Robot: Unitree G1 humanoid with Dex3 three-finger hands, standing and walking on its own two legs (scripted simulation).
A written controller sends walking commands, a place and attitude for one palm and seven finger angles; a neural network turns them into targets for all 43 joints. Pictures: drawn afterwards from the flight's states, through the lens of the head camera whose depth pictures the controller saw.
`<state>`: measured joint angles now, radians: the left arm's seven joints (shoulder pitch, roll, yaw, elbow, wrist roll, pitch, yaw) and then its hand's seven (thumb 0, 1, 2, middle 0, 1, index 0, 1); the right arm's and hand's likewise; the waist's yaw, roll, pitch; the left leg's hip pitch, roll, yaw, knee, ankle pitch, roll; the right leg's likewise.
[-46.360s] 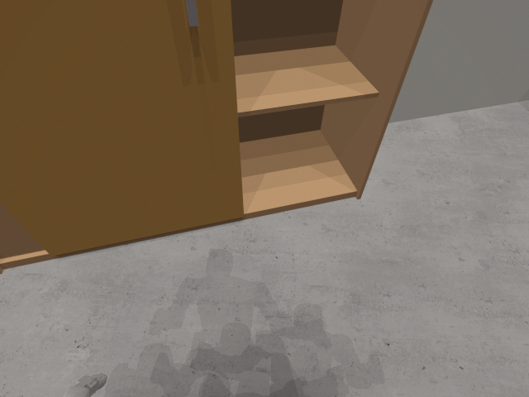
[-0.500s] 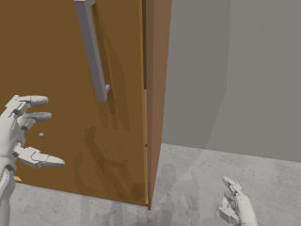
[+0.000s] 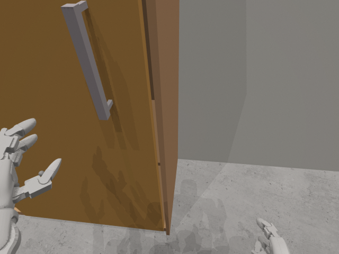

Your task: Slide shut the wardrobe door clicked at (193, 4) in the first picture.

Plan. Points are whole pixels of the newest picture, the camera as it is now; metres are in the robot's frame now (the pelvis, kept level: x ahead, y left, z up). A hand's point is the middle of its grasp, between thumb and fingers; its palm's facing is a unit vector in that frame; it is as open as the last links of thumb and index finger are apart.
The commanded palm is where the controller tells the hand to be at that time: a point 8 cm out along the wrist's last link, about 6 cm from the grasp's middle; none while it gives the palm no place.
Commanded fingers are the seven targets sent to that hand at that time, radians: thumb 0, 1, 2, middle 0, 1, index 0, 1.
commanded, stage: draw the hand back to the body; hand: left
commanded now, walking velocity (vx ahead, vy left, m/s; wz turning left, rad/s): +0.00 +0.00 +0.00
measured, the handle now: (94, 67) +0.40 +0.22 +0.27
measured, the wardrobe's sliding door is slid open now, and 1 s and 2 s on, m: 0.01 0.01 0.01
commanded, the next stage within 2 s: step back with the hand held close in 0.48 s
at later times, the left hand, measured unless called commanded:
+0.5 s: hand (37, 177) +0.19 +0.27 +0.16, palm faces +0.48 -0.80 -0.35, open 7.4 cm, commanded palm +0.14 +0.30 +0.17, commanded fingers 0.00 0.90 0.90 -0.20 -0.30 -0.20 -0.30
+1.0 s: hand (27, 190) +0.17 +0.28 +0.16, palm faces +0.37 -0.77 -0.51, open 7.4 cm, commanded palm +0.11 +0.32 +0.17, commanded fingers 0.00 0.90 0.90 -0.20 -0.30 -0.20 -0.30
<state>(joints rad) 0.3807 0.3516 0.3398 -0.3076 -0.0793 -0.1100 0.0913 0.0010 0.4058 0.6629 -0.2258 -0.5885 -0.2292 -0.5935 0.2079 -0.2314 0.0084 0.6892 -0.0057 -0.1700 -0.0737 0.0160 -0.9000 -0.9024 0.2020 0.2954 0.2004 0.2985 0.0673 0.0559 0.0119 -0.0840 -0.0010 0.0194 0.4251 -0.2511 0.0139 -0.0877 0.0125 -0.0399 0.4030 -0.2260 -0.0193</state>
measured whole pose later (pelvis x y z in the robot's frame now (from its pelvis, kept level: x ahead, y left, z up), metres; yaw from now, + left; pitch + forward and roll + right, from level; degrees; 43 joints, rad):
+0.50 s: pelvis +0.00 +0.00 +0.00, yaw +0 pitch -6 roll +0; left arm 0.39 0.34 0.33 -0.33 -0.07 -0.08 0.09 0.01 0.89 0.90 -0.21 -0.30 -0.21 -0.31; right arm 0.18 -0.21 0.02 0.67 -0.01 -0.14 -0.07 0.01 -0.90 -0.90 0.20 0.30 0.20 0.30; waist 0.09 0.05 0.03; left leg -0.06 -0.01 0.01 0.39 -0.24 0.02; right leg -0.05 0.01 -0.05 0.37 -0.21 -0.02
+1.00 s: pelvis -0.03 +0.02 +0.00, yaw -1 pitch +0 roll +0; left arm 0.55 0.42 0.40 -0.46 -0.04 -0.18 0.12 0.01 0.89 0.90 -0.21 -0.30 -0.22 -0.31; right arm 0.19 -0.23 -0.01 0.55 0.00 -0.03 -0.09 0.01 -0.90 -0.90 0.20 0.30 0.20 0.30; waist 0.01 0.02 0.01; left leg -0.27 -0.03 0.04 0.47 -0.20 0.04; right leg -0.29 -0.01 -0.02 0.46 -0.18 0.01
